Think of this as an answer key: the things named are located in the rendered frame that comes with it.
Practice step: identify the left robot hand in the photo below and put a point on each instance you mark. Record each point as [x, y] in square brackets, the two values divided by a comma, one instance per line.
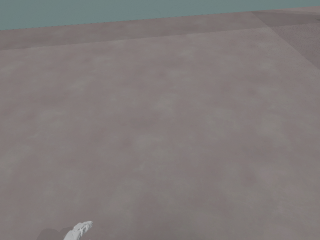
[78, 231]

